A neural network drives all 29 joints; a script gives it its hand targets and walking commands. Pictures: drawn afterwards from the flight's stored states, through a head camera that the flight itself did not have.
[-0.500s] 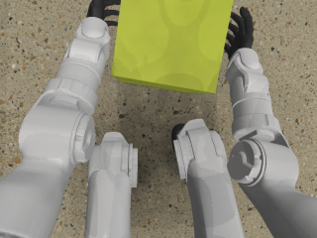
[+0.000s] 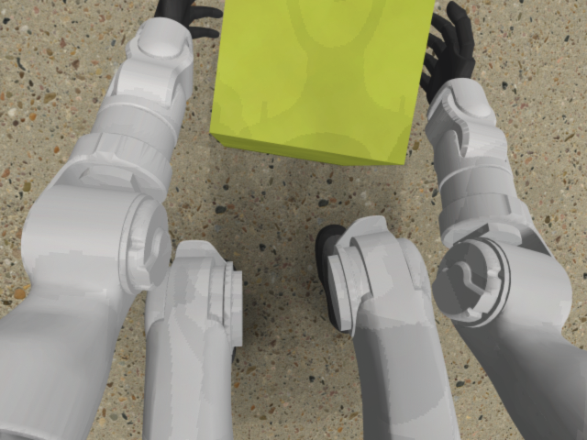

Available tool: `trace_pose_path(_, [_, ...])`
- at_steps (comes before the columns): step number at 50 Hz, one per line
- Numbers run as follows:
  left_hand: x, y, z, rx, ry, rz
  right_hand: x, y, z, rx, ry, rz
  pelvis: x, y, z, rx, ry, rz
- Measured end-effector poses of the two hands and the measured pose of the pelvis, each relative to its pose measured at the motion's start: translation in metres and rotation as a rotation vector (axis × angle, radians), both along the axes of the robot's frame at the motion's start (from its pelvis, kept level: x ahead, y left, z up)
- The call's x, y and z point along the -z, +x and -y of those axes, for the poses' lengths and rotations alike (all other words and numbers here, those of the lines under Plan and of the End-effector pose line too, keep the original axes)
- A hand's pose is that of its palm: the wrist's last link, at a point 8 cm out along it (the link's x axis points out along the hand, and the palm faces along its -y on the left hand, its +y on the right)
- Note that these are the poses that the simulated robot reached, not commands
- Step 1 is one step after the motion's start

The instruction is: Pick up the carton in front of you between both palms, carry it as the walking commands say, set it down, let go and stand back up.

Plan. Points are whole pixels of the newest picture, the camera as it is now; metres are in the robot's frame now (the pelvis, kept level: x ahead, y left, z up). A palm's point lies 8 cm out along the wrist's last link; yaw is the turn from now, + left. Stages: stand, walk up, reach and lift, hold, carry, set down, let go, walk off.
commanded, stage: set down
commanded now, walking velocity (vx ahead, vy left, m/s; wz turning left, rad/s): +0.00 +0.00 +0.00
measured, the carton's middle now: (305, 80) +0.50 -0.07 -0.25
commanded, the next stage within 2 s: let go in 1.38 s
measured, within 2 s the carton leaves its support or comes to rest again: neither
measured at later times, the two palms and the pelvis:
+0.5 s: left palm (142, 6) +0.56 +0.11 -0.15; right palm (482, 82) +0.47 -0.26 -0.15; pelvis +0.00 -0.01 +0.00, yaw -1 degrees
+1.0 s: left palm out of the picture +0.56 +0.12 +0.02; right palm out of the picture +0.46 -0.26 +0.02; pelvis +0.01 -0.01 +0.13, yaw +0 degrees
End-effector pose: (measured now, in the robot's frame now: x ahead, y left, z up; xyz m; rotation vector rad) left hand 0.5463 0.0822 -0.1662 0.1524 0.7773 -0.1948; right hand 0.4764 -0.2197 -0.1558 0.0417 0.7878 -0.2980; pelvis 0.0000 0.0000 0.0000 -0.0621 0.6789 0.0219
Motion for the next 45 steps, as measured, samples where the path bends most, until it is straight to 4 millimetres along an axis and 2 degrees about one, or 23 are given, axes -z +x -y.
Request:
trace_pose_path(4, [0.002,0.0,-0.001,0.01,-0.007,0.015,0.002,-0.001,0.0,-0.004,-0.002,0.004,0.001,-0.002,0.0,0.001,-0.002,0.013])
trace_pose_path(7, [0.009,-0.001,-0.009,-0.01,0.002,0.031,0.012,-0.007,0.002,-0.006,-0.017,-0.029,0.002,-0.003,0.001,0.003,-0.002,0.023])
trace_pose_path(11, [0.022,-0.002,-0.031,-0.054,0.04,0.029,0.023,-0.017,0.019,0.039,-0.05,-0.047,0.001,-0.004,0.003,0.004,-0.003,0.024])
trace_pose_path(14, [0.027,-0.002,-0.041,-0.065,0.047,0.036,0.027,-0.02,0.032,0.061,-0.06,-0.035,0.002,-0.004,0.004,0.006,-0.002,0.019])
trace_pose_path(19, [0.02,0.005,-0.036,-0.064,0.021,0.087,0.021,-0.015,0.043,0.074,-0.06,0.022,0.004,-0.004,0.007,0.01,0.003,0.016])
trace_pose_path(23, [-0.001,0.012,-0.029,-0.06,0.016,0.141,0.004,-0.007,0.04,0.073,-0.047,0.085,0.002,-0.005,0.01,0.022,0.012,0.016])
trace_pose_path(26, [-0.027,0.015,-0.026,-0.059,0.025,0.167,-0.017,-0.006,0.036,0.076,-0.036,0.123,-0.006,-0.004,0.011,0.03,0.019,0.013])
trace_pose_path(31, [-0.074,0.018,-0.025,-0.071,0.039,0.152,-0.06,-0.012,0.036,0.09,-0.034,0.126,-0.033,-0.001,0.011,0.036,0.027,-0.016])
trace_pose_path(35, [-0.105,0.019,-0.026,-0.079,0.035,0.131,-0.091,-0.014,0.038,0.091,-0.035,0.122,-0.056,0.002,0.012,0.039,0.031,-0.056])
trace_pose_path(45, [-0.155,0.019,-0.035,-0.078,0.033,0.145,-0.147,-0.011,0.037,0.077,-0.048,0.138,-0.102,0.009,0.013,0.037,0.035,-0.123])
